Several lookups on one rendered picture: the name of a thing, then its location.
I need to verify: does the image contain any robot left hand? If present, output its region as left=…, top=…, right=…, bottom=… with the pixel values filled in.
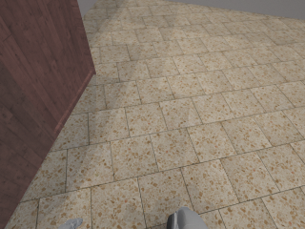
left=57, top=218, right=83, bottom=229

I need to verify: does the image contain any robot right thigh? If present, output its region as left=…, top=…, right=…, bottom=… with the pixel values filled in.
left=172, top=209, right=209, bottom=229

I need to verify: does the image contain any wardrobe door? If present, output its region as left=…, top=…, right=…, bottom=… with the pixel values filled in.
left=0, top=0, right=90, bottom=131
left=0, top=61, right=56, bottom=229

